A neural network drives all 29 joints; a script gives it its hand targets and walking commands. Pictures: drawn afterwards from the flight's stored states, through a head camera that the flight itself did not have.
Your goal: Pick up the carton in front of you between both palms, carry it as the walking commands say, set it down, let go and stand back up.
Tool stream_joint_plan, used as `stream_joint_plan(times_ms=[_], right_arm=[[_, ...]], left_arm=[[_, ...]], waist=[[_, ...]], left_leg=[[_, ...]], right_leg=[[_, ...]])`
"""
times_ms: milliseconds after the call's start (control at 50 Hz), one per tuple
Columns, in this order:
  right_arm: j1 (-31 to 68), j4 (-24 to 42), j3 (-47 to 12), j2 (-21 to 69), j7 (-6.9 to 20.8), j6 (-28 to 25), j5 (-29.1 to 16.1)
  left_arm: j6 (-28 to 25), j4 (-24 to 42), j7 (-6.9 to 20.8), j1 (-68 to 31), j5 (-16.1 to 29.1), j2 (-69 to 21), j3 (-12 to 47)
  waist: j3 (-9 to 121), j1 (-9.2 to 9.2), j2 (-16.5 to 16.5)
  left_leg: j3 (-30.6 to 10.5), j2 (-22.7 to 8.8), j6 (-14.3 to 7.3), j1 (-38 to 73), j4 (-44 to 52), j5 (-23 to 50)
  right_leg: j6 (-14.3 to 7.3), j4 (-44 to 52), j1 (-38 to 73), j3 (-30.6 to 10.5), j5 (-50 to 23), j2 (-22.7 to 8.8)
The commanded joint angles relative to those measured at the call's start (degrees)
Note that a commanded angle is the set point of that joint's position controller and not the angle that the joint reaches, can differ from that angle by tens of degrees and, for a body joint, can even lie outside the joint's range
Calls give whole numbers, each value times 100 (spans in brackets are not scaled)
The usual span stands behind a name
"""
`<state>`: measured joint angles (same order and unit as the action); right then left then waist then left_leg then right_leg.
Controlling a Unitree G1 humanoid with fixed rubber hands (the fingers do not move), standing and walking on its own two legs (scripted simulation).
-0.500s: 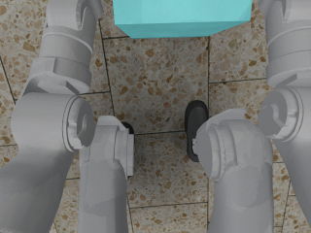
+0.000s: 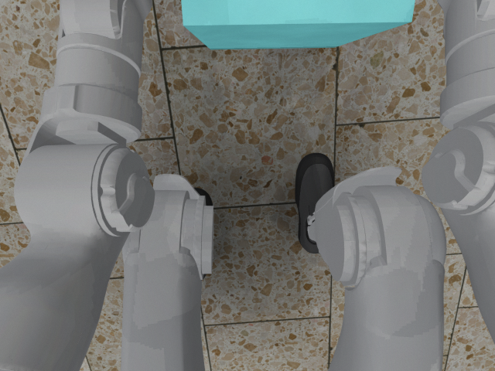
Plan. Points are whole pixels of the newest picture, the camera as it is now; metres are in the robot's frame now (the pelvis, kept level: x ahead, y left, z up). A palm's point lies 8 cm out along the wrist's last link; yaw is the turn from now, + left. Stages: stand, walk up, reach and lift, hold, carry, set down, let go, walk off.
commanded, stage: set down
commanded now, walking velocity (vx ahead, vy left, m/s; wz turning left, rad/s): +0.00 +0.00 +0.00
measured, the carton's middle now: out of the picture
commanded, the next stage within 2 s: let go in 1.46 s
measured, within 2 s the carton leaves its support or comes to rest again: neither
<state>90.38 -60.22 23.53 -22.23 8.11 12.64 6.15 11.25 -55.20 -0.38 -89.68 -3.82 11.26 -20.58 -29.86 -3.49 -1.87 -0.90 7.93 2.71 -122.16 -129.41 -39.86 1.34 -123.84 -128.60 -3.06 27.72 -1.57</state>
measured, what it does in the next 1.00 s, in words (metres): rises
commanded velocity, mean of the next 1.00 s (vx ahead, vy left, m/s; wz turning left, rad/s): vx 0.00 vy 0.00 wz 0.00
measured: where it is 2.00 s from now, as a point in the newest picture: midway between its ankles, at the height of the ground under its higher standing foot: (253, 235)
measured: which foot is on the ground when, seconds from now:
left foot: down 0.00-1.00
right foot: down 0.00-1.00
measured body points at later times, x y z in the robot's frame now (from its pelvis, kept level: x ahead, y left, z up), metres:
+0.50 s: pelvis +0.01 +0.00 +0.00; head +0.39 -0.03 +0.22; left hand +0.61 +0.12 -0.17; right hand +0.58 -0.27 -0.17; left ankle +0.09 +0.11 -0.33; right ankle +0.14 -0.13 -0.33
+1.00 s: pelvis +0.01 -0.01 +0.11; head +0.37 -0.05 +0.38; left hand +0.62 +0.11 +0.00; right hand +0.58 -0.28 +0.00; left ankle +0.09 +0.11 -0.33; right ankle +0.14 -0.13 -0.33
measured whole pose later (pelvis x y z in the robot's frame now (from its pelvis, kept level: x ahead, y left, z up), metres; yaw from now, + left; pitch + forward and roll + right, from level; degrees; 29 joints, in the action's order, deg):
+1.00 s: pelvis +0.01 -0.01 +0.11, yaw +0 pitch +46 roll +3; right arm 82.4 -56.1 16.6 -23.8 -1.3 12.1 -2.4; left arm 13.5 -52.2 -7.6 -82.0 4.8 17.2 -12.8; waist -7.1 -2.5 -1.8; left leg -1.1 4.5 2.2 -115.5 -104.7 -34.9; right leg 0.3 -100.6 -121.6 -2.2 24.6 -0.8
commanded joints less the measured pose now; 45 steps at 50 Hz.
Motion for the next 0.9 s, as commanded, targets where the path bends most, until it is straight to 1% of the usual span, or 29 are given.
stream_joint_plan(times_ms=[0,20,60,80,100,120,140,160,180,220,260,320,360,420,480,520,540,580,620,660,700,760,820,880], right_arm=[[1371,-374,-976,3416,750,101,-77],[1324,-381,-906,3249,707,54,-59],[1171,-356,-685,2509,509,-111,-6],[1017,-397,-505,1922,356,-212,18],[815,-432,-291,1077,127,-343,47],[633,-390,-124,42,-195,-521,20],[749,-349,-126,-692,-483,-677,-156],[1076,-285,-195,-1011,-710,-816,-375],[1334,-283,-321,-1184,-861,-926,-589],[1649,-261,-609,-1400,-1010,-1084,-1000],[1746,-236,-894,-1403,-1029,-1161,-1327],[1649,-321,-1158,-1358,-997,-1146,-1600],[1542,-353,-1204,-1395,-996,-1095,-1683],[1560,-152,-1176,-1485,-1014,-1006,-1694],[1634,257,-1160,-1555,-1053,-846,-1647],[1663,551,-1127,-1559,-1082,-692,-1587],[1648,598,-1106,-1539,-1091,-609,-1545],[1571,552,-1028,-1451,-1094,-472,-1446],[1445,373,-945,-1297,-1067,-397,-1319],[1317,235,-878,-1116,-1021,-385,-1172],[1199,184,-793,-997,-971,-387,-1020],[1059,235,-664,-934,-923,-375,-852],[967,448,-595,-939,-915,-338,-773],[916,783,-597,-981,-931,-270,-788]], left_arm=[[247,-465,771,-1645,31,-3194,1250],[209,-427,706,-1591,-21,-2997,1184],[115,-392,520,-1381,-71,-2279,978],[46,-371,380,-1216,-82,-1691,831],[-50,-328,176,-1049,-80,-834,669],[-190,-220,-99,-882,-34,241,542],[-331,-46,-334,-975,140,926,629],[-442,60,-500,-1251,355,1265,763],[-519,49,-603,-1479,598,1410,931],[-627,-3,-703,-1728,1078,1506,1318],[-672,-1,-711,-1788,1417,1394,1666],[-656,23,-665,-1717,1699,1331,1915],[-607,77,-663,-1652,1747,1388,1917],[-518,304,-718,-1625,1674,1504,1775],[-373,694,-821,-1677,1577,1581,1594],[-241,959,-893,-1725,1510,1573,1508],[-167,970,-923,-1710,1464,1552,1461],[-37,811,-947,-1607,1358,1462,1349],[28,524,-913,-1446,1229,1346,1204],[26,308,-857,-1288,1078,1239,1034],[6,209,-808,-1170,924,1183,876],[-9,238,-755,-1081,774,1147,724],[-1,428,-729,-1032,738,1157,672],[39,716,-723,-968,782,1206,699]], waist=[[3927,-178,-342],[3911,-158,-317],[4027,-205,-292],[4136,-219,-279],[4277,-238,-261],[4474,-241,-244],[4861,-249,-201],[5336,-258,-158],[5779,-285,-131],[6551,-331,-163],[7034,-360,-233],[7524,-416,-118],[7805,-420,-101],[8400,-353,-36],[9174,-271,53],[9516,-275,92],[9480,-278,110],[9049,-262,139],[8429,-211,169],[8003,-142,191],[7851,-92,199],[7976,-76,198],[8407,-86,210],[9012,-93,232]], left_leg=[[324,-8,-159,1087,1513,444],[311,-27,-133,1197,1522,500],[310,-67,-58,1375,1527,632],[312,-96,-1,1500,1528,730],[305,-123,63,1607,1518,854],[297,-146,129,1693,1493,1028],[277,-167,154,1781,1418,1307],[246,-181,172,1808,1333,1639],[214,-211,177,1823,1254,1952],[181,-276,183,1881,1140,2422],[207,-315,197,1743,1096,2590],[252,-358,191,1555,1121,2558],[310,-357,200,1647,1148,2478],[426,-317,194,1809,1276,2337],[535,-226,147,2169,1536,2219],[569,-172,100,2475,1758,2104],[573,-155,79,2531,1877,1996],[564,-143,52,2429,2120,1693],[544,-151,36,2147,2345,1413],[535,-168,20,1904,2530,1277],[543,-174,4,1823,2694,1271],[560,-165,3,1902,2935,1363],[597,-146,15,2081,3166,1562],[648,-117,25,2304,3395,1836]], right_leg=[[-228,499,2921,430,-361,445],[-190,475,2942,441,-394,435],[-111,442,3116,479,-548,398],[-68,426,3183,508,-651,377],[-40,410,3279,525,-780,352],[-16,388,3407,538,-950,323],[-8,335,3597,516,-1243,293],[-12,267,3831,477,-1635,276],[-33,203,4050,427,-2028,247],[-80,91,4361,330,-2660,168],[-142,59,4632,259,-3031,105],[-173,77,5034,239,-3270,63],[-180,135,5177,264,-3213,60],[-176,242,5581,340,-3165,89],[-151,446,6004,507,-2999,147],[-139,673,6074,641,-2766,200],[-136,802,5988,686,-2588,218],[-131,1073,5608,715,-2151,241],[-116,1323,5141,690,-1772,242],[-88,1528,4824,653,-1587,241],[-61,1712,4704,640,-1549,245],[-35,1982,4770,644,-1644,266],[-26,2234,5152,657,-1920,306],[-29,2464,5756,671,-2344,355]])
